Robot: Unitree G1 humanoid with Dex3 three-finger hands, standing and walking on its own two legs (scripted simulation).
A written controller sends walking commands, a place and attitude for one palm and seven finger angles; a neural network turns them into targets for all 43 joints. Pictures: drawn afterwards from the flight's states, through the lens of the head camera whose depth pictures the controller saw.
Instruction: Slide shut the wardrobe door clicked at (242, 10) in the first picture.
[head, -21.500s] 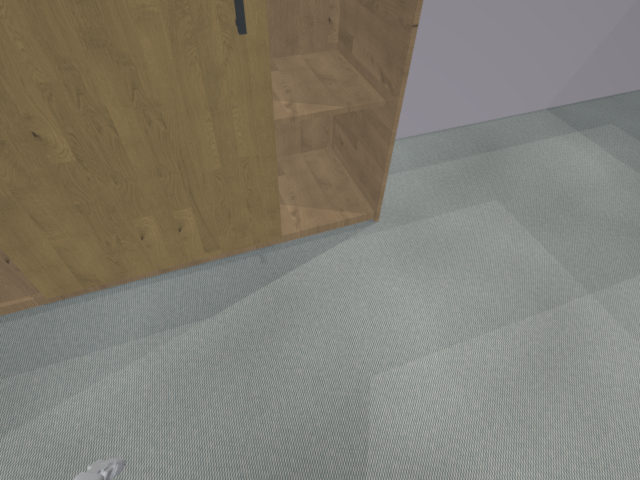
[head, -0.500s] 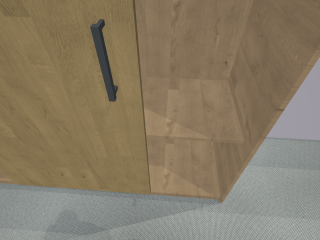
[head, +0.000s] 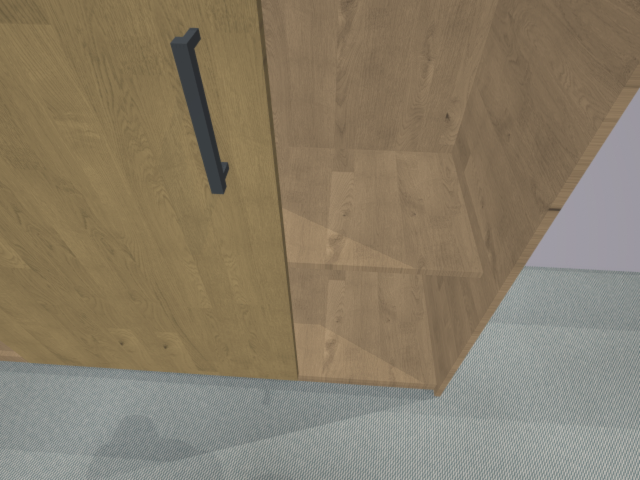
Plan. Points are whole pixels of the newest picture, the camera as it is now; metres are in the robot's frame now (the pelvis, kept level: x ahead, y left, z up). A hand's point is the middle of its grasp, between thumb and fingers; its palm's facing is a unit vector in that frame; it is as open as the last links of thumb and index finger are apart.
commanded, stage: come to a stop and stand still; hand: left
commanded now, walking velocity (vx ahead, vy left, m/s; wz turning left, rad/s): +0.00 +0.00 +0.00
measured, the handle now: (206, 119) +0.50 +0.18 +0.20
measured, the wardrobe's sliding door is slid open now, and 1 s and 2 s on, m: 0.43 0.43 0.43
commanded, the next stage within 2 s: look again from close up in 0.68 s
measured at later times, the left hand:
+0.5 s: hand out of the picture +0.04 +0.20 -0.17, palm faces +0.02 -0.98 -0.22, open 7.3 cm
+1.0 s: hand out of the picture +0.03 +0.19 -0.17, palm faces +0.02 -0.98 -0.18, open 7.3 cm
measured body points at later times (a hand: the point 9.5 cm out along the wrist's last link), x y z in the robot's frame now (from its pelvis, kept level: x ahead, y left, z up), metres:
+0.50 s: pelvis +0.03 +0.03 +0.00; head +0.03 +0.02 +0.45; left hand +0.04 +0.25 -0.15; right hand +0.02 -0.19 -0.16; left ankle +0.00 +0.11 -0.74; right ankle +0.02 -0.08 -0.74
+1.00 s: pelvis +0.04 +0.03 +0.00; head +0.04 +0.03 +0.45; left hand +0.03 +0.25 -0.16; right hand +0.04 -0.19 -0.16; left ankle +0.00 +0.11 -0.74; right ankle +0.02 -0.08 -0.74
